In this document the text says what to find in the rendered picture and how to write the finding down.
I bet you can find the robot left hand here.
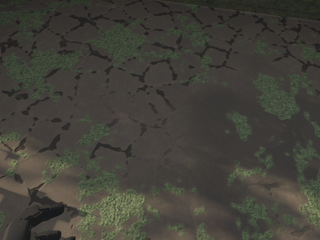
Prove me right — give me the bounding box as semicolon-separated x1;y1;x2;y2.
2;204;76;240

